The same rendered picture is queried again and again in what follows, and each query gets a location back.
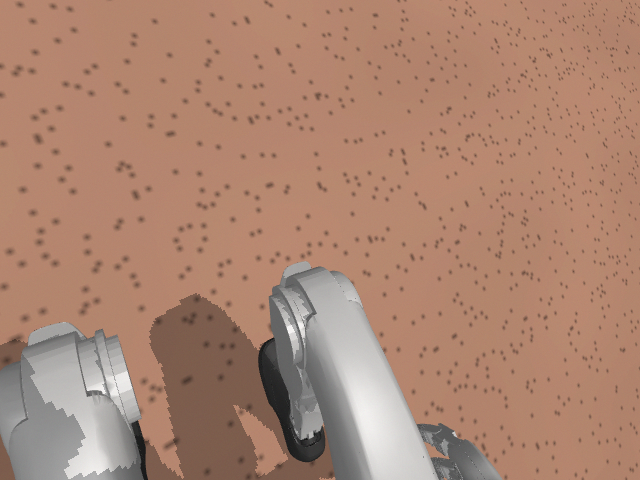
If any left robot foot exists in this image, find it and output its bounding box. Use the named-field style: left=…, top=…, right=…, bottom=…
left=131, top=421, right=148, bottom=480

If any right robot foot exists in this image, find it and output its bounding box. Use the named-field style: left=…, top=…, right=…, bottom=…
left=258, top=338, right=325, bottom=462

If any right robot hand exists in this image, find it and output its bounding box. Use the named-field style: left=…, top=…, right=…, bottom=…
left=416, top=423, right=503, bottom=480

